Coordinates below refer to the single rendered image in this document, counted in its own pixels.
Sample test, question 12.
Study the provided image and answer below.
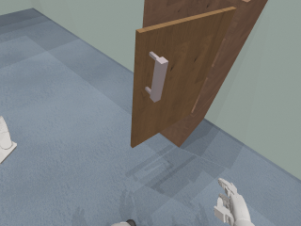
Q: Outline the left robot hand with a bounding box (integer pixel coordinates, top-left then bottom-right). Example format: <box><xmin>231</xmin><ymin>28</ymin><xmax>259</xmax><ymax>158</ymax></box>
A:
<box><xmin>0</xmin><ymin>116</ymin><xmax>17</xmax><ymax>165</ymax></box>

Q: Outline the cupboard door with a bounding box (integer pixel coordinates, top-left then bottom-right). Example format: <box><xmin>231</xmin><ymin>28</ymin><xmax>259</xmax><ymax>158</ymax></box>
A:
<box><xmin>130</xmin><ymin>7</ymin><xmax>237</xmax><ymax>148</ymax></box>

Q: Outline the handle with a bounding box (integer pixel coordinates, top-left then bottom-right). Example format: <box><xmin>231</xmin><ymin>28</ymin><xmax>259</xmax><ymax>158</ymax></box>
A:
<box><xmin>145</xmin><ymin>51</ymin><xmax>168</xmax><ymax>102</ymax></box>

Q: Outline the right robot hand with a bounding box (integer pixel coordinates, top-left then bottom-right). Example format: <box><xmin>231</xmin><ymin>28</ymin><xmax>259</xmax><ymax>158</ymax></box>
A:
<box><xmin>214</xmin><ymin>178</ymin><xmax>251</xmax><ymax>226</ymax></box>

